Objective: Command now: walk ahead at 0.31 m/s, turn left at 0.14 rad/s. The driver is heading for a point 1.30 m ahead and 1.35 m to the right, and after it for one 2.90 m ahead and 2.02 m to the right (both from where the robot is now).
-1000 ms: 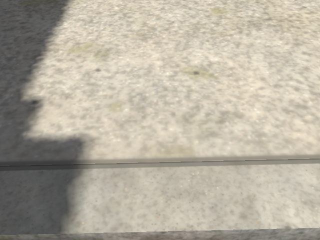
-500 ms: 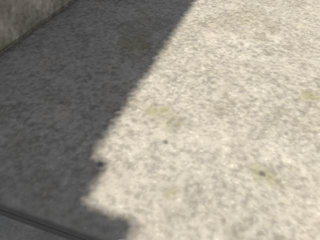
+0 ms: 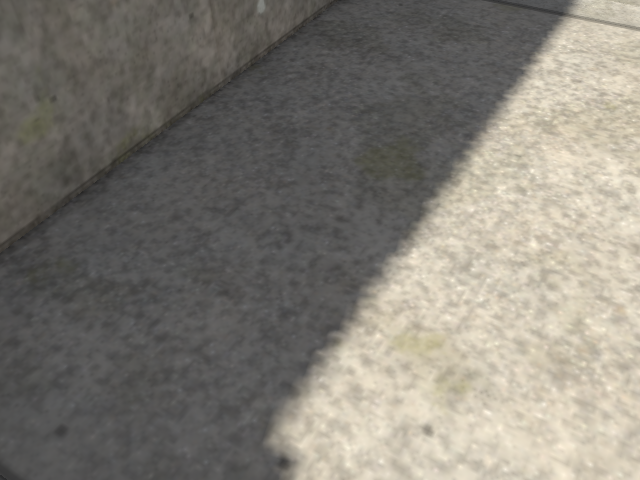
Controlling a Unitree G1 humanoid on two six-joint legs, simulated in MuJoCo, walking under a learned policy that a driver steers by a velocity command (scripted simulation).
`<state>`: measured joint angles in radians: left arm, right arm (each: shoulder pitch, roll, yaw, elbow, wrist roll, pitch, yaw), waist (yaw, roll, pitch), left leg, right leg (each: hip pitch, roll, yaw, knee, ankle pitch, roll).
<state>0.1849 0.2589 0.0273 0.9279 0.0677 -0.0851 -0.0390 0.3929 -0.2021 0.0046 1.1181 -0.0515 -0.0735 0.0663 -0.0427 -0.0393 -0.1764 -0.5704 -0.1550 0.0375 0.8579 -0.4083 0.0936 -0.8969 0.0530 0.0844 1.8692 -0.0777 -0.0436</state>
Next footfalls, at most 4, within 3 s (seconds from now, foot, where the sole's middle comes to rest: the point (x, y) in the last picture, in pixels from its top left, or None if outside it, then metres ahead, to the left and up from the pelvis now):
0.22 right None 0.25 -0.17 -0.72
0.66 left None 0.18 0.05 -0.72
1.02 right None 0.03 -0.19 -0.72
1.46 left None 0.25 -0.05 -0.72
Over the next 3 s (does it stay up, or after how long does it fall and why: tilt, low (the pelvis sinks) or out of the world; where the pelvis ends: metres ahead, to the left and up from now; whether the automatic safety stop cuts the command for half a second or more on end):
stays up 0.59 -0.80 0.04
